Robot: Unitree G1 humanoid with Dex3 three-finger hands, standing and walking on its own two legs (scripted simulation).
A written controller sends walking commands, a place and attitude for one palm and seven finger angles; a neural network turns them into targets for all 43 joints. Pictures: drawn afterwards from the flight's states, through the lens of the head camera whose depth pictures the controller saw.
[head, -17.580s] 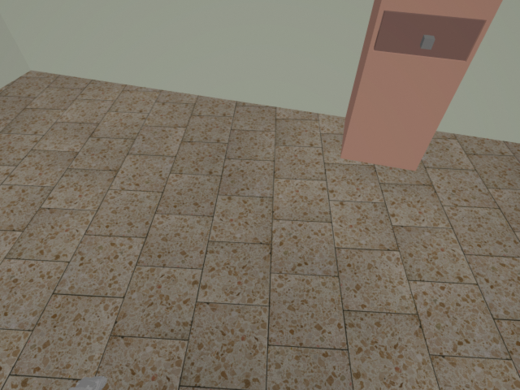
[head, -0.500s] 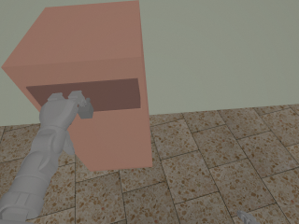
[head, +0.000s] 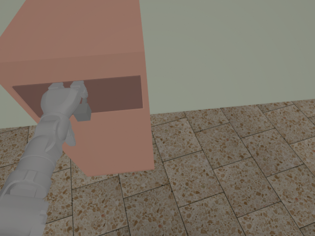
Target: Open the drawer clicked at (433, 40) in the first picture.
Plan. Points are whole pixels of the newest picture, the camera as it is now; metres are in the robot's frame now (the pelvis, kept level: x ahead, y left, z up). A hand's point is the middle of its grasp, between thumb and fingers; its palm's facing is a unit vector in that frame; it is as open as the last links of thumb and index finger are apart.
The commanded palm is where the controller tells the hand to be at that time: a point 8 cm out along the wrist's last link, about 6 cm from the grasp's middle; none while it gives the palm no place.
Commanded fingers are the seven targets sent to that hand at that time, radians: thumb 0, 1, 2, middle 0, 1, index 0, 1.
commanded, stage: move the hooked fingers above the handle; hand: left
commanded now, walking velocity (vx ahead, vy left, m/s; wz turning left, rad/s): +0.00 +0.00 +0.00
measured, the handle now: (83, 107) +0.50 +0.27 -0.02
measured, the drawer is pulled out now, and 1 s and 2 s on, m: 0.00 0.00 0.00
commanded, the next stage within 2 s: none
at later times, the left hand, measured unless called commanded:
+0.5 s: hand (75, 102) +0.46 +0.26 +0.05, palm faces -0.06 -0.01 -1.00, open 13.7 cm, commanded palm +0.45 +0.26 +0.11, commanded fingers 0.00 -0.50 0.30 -0.30 -1.20 -0.30 -1.20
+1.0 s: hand (74, 105) +0.45 +0.26 +0.05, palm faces -0.09 -0.02 -1.00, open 13.8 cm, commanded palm +0.44 +0.26 +0.11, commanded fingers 0.00 -0.50 0.30 -0.30 -1.20 -0.30 -1.20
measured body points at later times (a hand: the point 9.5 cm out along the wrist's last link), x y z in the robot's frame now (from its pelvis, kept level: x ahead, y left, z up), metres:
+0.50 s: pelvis +0.00 +0.00 -0.01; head +0.08 -0.01 +0.44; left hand +0.46 +0.26 +0.10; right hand -0.01 -0.29 -0.13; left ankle +0.00 +0.11 -0.72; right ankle -0.04 -0.13 -0.72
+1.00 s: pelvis +0.00 +0.00 +0.00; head +0.07 +0.00 +0.44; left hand +0.45 +0.26 +0.10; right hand +0.04 -0.27 -0.13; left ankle +0.00 +0.11 -0.72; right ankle -0.04 -0.13 -0.72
